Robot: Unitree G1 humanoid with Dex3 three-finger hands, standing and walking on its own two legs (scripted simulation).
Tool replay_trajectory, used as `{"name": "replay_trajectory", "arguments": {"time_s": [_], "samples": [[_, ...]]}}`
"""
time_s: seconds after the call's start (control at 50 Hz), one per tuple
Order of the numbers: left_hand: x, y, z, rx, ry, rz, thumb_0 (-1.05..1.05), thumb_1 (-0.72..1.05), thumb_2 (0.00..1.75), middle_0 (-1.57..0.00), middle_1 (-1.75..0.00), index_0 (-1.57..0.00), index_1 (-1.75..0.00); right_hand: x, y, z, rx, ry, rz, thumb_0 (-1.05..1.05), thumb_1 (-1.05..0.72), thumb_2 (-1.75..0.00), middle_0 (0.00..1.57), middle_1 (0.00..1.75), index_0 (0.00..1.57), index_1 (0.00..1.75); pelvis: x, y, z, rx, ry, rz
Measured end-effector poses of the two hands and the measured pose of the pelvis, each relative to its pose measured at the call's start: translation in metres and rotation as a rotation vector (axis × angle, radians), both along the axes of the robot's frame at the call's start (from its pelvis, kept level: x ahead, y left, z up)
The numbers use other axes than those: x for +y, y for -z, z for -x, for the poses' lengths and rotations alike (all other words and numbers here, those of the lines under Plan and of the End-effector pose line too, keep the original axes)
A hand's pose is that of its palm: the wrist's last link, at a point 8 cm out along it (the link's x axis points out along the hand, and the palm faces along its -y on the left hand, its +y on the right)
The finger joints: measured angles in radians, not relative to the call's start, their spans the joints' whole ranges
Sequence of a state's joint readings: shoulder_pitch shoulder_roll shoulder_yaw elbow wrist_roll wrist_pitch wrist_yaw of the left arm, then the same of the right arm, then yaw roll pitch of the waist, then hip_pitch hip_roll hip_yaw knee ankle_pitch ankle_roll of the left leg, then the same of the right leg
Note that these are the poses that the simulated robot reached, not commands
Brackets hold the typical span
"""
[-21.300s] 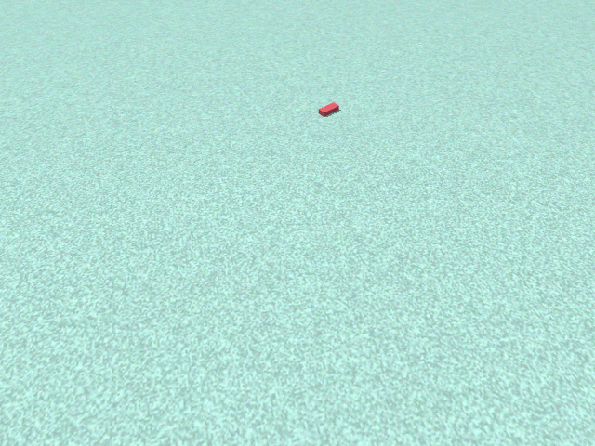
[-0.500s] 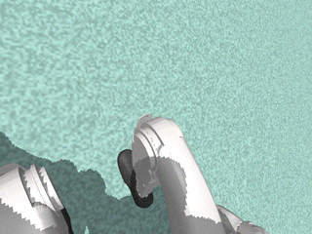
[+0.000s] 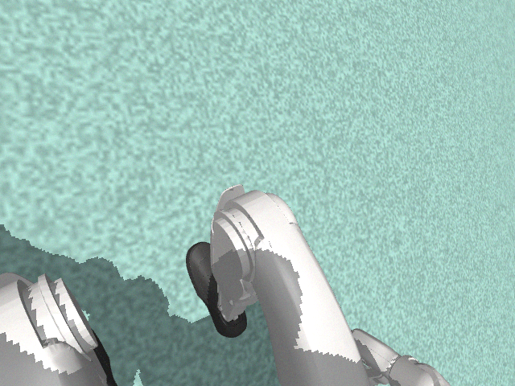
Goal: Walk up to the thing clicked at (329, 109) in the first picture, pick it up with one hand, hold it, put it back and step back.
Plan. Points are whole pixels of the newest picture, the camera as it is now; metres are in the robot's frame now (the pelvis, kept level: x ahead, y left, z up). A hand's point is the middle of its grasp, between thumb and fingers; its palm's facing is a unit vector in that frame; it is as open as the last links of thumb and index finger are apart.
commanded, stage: close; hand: left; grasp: from above
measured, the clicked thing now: out of the picture +0.45 +0.31 -0.29
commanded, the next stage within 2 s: settle in 1.66 s
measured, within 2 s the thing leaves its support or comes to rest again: neither
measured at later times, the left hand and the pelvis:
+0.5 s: hand out of the picture +0.44 +0.30 -0.27, palm faces -0.42 -0.20 -0.89, open 12.4 cm; pelvis +0.00 +0.00 +0.00, yaw +0 degrees
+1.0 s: hand out of the picture +0.44 +0.30 -0.26, palm faces -0.40 -0.19 -0.90, open 9.5 cm; pelvis +0.00 +0.00 +0.01, yaw +0 degrees
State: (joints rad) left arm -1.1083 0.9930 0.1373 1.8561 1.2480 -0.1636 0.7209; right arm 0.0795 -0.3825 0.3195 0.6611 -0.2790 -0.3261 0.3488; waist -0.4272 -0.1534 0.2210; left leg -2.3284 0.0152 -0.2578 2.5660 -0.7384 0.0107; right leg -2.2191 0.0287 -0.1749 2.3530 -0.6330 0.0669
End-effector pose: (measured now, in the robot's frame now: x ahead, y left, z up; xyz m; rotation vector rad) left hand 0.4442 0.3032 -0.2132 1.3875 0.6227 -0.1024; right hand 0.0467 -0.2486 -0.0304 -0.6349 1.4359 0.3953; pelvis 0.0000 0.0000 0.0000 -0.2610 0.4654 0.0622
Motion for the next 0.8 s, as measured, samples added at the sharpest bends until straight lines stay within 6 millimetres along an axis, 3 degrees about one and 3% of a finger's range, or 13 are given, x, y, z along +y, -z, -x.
{"name": "replay_trajectory", "arguments": {"time_s": [0.5, 0.8], "samples": [[0.001, -0.0037, -0.0011, -0.008, 0.005, -0.005, 0.0, -0.24, 0.8, -0.27, -0.87, -0.29, -0.85, 0.0001, -0.0038, 0.0051, 0.005, 0.021, 0.018, 0.0, -0.9, -0.9, 0.2, 0.3, 0.2, 0.29, -0.0016, -0.005, 0.0016, 0.005, 0.005, -0.001], [0.0026, -0.0068, -0.0027, -0.023, 0.012, -0.008, 0.0, 0.0, 0.68, -0.4, -0.73, -0.48, -0.74, 0.0023, -0.008, 0.0094, 0.005, 0.028, 0.046, 0.0, -0.9, -0.9, 0.2, 0.3, 0.2, 0.29, 0.0008, -0.0059, 0.003, 0.005, 0.005, 0.006]]}}
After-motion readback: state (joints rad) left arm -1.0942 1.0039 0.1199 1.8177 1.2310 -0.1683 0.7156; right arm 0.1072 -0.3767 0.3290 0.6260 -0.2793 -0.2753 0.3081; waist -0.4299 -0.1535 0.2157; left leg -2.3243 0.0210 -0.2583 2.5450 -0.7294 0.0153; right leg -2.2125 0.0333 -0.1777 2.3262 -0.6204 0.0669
